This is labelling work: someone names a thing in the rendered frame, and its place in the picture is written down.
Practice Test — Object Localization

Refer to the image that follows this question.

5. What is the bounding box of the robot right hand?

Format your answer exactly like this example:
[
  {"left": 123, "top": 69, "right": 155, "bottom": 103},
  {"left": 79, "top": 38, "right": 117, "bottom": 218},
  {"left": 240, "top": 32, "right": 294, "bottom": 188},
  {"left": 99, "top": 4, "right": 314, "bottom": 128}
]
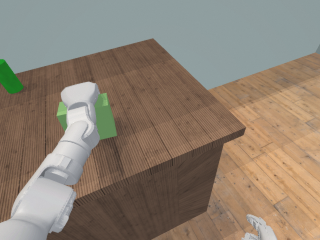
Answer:
[{"left": 241, "top": 214, "right": 278, "bottom": 240}]

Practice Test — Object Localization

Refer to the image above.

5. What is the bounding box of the sponge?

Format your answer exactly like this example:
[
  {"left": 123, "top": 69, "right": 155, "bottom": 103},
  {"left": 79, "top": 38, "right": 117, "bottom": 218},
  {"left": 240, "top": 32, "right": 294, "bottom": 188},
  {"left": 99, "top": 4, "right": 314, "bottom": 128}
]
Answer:
[{"left": 56, "top": 93, "right": 117, "bottom": 140}]

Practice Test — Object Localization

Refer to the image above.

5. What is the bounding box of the robot left hand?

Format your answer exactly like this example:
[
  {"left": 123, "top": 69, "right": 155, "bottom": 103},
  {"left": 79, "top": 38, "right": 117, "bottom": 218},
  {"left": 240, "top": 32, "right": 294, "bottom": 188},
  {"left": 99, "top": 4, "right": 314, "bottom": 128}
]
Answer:
[{"left": 61, "top": 81, "right": 100, "bottom": 132}]

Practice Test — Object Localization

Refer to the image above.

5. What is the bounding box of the left robot forearm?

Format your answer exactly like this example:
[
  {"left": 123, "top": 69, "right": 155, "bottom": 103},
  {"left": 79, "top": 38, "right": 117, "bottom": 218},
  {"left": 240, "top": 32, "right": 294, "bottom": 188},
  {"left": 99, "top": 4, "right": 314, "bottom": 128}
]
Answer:
[{"left": 10, "top": 100, "right": 100, "bottom": 218}]

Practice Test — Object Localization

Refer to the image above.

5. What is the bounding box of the robot left upper arm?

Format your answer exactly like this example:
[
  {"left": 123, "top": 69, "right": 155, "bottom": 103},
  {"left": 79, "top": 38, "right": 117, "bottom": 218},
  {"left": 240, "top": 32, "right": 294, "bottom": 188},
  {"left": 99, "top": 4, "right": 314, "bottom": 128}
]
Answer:
[{"left": 0, "top": 176, "right": 77, "bottom": 240}]

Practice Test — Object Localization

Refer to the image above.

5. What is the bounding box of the table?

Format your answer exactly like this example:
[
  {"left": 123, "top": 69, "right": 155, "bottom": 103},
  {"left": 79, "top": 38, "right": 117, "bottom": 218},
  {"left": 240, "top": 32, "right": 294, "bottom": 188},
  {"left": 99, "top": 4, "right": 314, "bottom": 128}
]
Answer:
[{"left": 0, "top": 38, "right": 246, "bottom": 240}]

